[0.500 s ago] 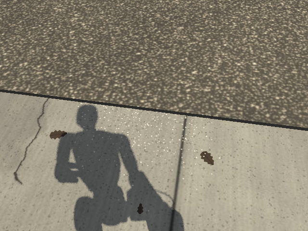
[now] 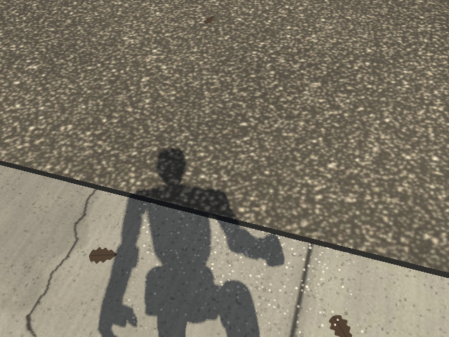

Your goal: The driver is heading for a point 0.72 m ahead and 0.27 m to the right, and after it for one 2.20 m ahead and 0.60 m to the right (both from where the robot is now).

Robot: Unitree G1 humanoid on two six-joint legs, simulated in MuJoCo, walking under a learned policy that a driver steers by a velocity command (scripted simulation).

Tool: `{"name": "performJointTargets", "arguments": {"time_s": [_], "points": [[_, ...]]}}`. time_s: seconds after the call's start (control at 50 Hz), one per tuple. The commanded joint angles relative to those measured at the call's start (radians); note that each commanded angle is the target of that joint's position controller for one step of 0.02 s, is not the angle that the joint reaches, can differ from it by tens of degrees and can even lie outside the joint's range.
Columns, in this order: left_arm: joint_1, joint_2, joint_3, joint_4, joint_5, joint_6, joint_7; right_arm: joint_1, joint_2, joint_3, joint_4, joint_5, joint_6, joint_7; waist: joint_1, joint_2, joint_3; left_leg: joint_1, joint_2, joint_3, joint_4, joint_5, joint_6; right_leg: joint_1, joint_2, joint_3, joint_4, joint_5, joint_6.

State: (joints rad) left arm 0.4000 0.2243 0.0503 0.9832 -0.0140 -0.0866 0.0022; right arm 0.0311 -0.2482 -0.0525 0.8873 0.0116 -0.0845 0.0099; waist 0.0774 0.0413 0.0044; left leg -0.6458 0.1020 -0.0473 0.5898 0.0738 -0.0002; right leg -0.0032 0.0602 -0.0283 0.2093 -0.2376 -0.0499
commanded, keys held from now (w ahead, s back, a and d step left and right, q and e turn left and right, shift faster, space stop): w+e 0.34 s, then e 0.66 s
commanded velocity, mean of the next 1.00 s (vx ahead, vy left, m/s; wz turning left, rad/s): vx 0.28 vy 0.00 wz -0.53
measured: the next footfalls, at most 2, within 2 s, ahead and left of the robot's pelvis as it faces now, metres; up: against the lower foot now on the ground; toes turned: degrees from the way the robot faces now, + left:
left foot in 0.12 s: +0.26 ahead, +0.15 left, +0.00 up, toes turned -3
right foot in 0.60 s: +0.43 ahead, -0.14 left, +0.00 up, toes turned -22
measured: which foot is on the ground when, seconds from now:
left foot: up 0.00-0.10, down 0.12-0.62, up 0.64-1.00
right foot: down 0.00-0.14, up 0.16-0.58, down 0.60-1.00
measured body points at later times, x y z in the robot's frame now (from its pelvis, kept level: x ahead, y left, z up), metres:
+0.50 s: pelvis +0.26 +0.03 +0.00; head +0.29 +0.02 +0.45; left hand +0.50 +0.23 -0.11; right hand +0.21 -0.25 -0.14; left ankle +0.22 +0.15 -0.74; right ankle +0.38 -0.16 -0.69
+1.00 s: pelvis +0.37 -0.02 -0.01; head +0.40 -0.06 +0.44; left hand +0.65 +0.14 -0.10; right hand +0.36 -0.34 -0.13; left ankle +0.51 +0.10 -0.71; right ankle +0.40 -0.13 -0.74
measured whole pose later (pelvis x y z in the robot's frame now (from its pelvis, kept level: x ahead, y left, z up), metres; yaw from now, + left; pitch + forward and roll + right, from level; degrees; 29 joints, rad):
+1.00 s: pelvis +0.37 -0.02 -0.01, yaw -33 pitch +3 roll +1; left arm 0.18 0.29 0.09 0.65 0.00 0.02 0.03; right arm 0.09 -0.29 -0.07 0.82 0.00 -0.01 -0.04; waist 0.02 0.01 0.03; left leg -0.52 0.00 -0.12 0.80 -0.32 -0.07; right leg -0.42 0.12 0.14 0.48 -0.11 -0.07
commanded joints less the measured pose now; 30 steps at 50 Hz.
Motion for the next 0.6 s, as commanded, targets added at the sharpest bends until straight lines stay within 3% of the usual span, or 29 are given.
{"name": "performJointTargets", "arguments": {"time_s": [0.02, 0.08, 0.1, 0.12, 0.14, 0.16, 0.18, 0.2, 0.22, 0.24, 0.3, 0.34, 0.4, 0.44, 0.48, 0.52, 0.56, 0.58, 0.6], "points": [[0.035, 0.171, 0.040, -0.026, -0.011, 0.002, 0.014, -0.122, -0.069, -0.008, -0.091, 0.007, -0.029, 0.015, -0.018, -0.107, 0.082, 0.024, -0.031, 0.001, -0.085, -0.010, 0.004, -0.035, -0.284, 0.182, -0.018, 0.225, -0.144], [0.003, 0.188, 0.052, -0.036, -0.010, 0.017, 0.021, -0.037, -0.122, -0.028, -0.078, 0.009, -0.044, 0.018, -0.082, -0.140, 0.032, 0.191, -0.061, 0.015, -0.124, -0.112, 0.029, -0.016, -0.297, 0.221, 0.089, 0.323, -0.115], [-0.013, 0.172, 0.046, -0.046, -0.006, 0.020, 0.020, 0.084, -0.157, -0.048, -0.044, 0.007, -0.047, 0.012, -0.141, -0.133, -0.039, 0.359, -0.077, 0.034, -0.142, -0.135, 0.052, -0.042, -0.249, 0.195, 0.218, 0.426, -0.091], [-0.030, 0.130, 0.030, -0.074, 0.006, 0.021, 0.017, 0.264, -0.216, -0.068, -0.010, -0.009, -0.051, 0.003, -0.214, -0.083, -0.188, 0.649, 0.033, -0.064, -0.094, -0.140, 0.107, -0.186, -0.181, 0.150, 0.480, 0.334, -0.058], [0.080, 0.012, 0.000, -0.100, 0.001, 0.006, 0.014, 0.383, -0.314, -0.094, 0.009, -0.022, -0.040, -0.002, -0.186, 0.167, -0.350, 1.048, 0.287, -0.454, -0.140, -0.274, 0.242, -0.580, -0.021, 0.044, 0.867, -0.043, 0.022], [0.086, 0.054, 0.005, -0.100, -0.016, -0.008, 0.013, 0.378, -0.239, -0.071, 0.002, -0.018, -0.037, 0.002, -0.186, 0.252, -0.402, 1.058, 0.330, -0.680, -0.264, -0.389, 0.270, -0.709, -0.027, 0.158, 1.042, -0.359, 0.020], [0.012, 0.147, 0.031, -0.115, -0.037, -0.012, 0.014, 0.304, -0.164, -0.049, -0.011, -0.012, -0.037, 0.000, -0.178, 0.164, -0.252, 0.930, 0.299, -0.536, -0.281, -0.435, 0.219, -0.780, -0.082, 0.173, 1.107, -0.300, 0.007], [-0.040, 0.153, 0.035, -0.127, -0.036, -0.007, 0.018, 0.235, -0.128, -0.038, -0.023, -0.010, -0.035, -0.001, -0.156, 0.091, -0.157, 0.784, 0.267, -0.397, -0.302, -0.394, 0.185, -0.771, -0.133, 0.143, 1.095, -0.210, 0.002], [-0.068, 0.143, 0.040, -0.133, -0.025, -0.001, 0.021, 0.176, -0.099, -0.030, -0.023, -0.012, -0.033, 0.001, -0.129, 0.051, -0.085, 0.649, 0.227, -0.296, -0.342, -0.332, 0.169, -0.729, -0.165, 0.134, 1.045, -0.141, 0.003], [-0.058, 0.123, 0.047, -0.134, -0.020, 0.012, 0.021, 0.144, -0.082, -0.024, -0.020, -0.020, -0.036, 0.001, -0.097, 0.078, -0.049, 0.560, 0.197, -0.213, -0.379, -0.289, 0.157, -0.675, -0.196, 0.139, 1.003, -0.093, 0.002], [-0.057, 0.072, 0.045, -0.155, -0.020, 0.047, 0.014, 0.133, -0.098, -0.035, -0.001, -0.025, -0.043, -0.003, -0.066, 0.066, -0.004, 0.465, 0.178, -0.068, -0.450, -0.183, 0.176, -0.640, -0.218, 0.124, 0.957, -0.019, 0.009], [-0.101, 0.078, 0.049, -0.181, -0.013, 0.056, 0.014, 0.147, -0.118, -0.043, 0.009, -0.026, -0.046, -0.012, -0.066, 0.032, 0.016, 0.477, 0.181, -0.002, -0.465, -0.113, 0.186, -0.690, -0.220, 0.134, 0.893, 0.057, 0.018], [-0.174, 0.070, 0.044, -0.217, -0.002, 0.051, -0.001, 0.131, -0.143, -0.047, 0.007, -0.029, -0.032, -0.028, -0.067, 0.020, 0.044, 0.471, 0.146, 0.146, -0.432, 0.151, 0.166, -0.657, -0.194, 0.084, 0.690, 0.196, 0.035], [-0.248, 0.053, 0.035, -0.246, 0.006, 0.047, -0.018, 0.138, -0.162, -0.050, 0.002, -0.023, -0.018, -0.041, -0.092, 0.017, 0.044, 0.467, 0.130, 0.216, -0.400, 0.233, 0.154, -0.593, -0.167, 0.017, 0.563, 0.277, 0.036], [-0.291, 0.062, 0.036, -0.275, 0.006, 0.053, -0.035, 0.166, -0.183, -0.055, 0.005, -0.010, -0.003, -0.049, -0.110, 0.022, 0.026, 0.531, 0.151, 0.228, -0.357, 0.275, 0.149, -0.571, -0.149, -0.010, 0.494, 0.278, 0.031], [-0.304, 0.088, 0.044, -0.304, 0.007, 0.061, -0.048, 0.167, -0.204, -0.062, 0.004, 0.009, 0.014, -0.052, -0.101, 0.040, 0.011, 0.604, 0.178, 0.229, -0.293, 0.314, 0.132, -0.559, -0.133, -0.019, 0.447, 0.206, 0.009], [-0.249, 0.131, 0.062, -0.311, 0.011, 0.065, -0.056, 0.143, -0.226, -0.072, -0.008, 0.025, 0.029, -0.057, -0.061, 0.058, -0.026, 0.644, 0.186, 0.233, -0.161, 0.452, 0.107, -0.482, -0.086, -0.051, 0.407, 0.112, -0.028], [-0.155, 0.162, 0.079, -0.291, 0.009, 0.062, -0.056, 0.127, -0.221, -0.072, -0.016, 0.031, 0.037, -0.057, -0.009, 0.037, -0.069, 0.636, 0.159, 0.250, -0.019, 0.459, 0.081, -0.368, -0.048, -0.068, 0.330, 0.151, -0.054], [-0.058, 0.222, 0.106, -0.267, 0.012, 0.059, -0.039, 0.163, -0.194, -0.064, -0.013, 0.021, 0.040, -0.052, 0.031, -0.038, -0.127, 0.560, 0.094, 0.270, 0.194, 0.317, 0.026, -0.191, -0.025, -0.039, 0.242, 0.335, -0.090]]}}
